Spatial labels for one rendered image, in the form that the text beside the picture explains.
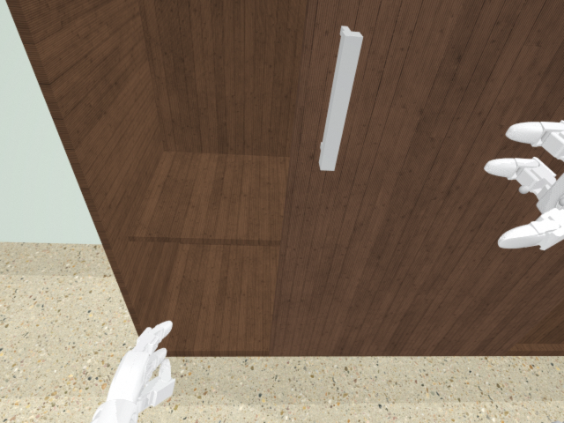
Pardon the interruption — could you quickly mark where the handle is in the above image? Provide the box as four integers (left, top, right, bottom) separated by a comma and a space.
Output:
319, 26, 363, 171

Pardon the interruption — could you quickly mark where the robot right hand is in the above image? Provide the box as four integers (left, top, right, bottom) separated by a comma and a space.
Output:
484, 120, 564, 250

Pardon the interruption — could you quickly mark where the robot left hand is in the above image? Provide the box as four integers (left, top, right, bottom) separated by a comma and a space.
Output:
106, 321, 175, 413

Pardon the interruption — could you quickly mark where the left robot forearm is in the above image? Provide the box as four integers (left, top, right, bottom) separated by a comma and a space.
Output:
91, 399, 138, 423

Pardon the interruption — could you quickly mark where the wardrobe door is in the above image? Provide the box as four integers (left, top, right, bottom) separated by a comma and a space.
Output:
269, 0, 564, 355
517, 300, 564, 344

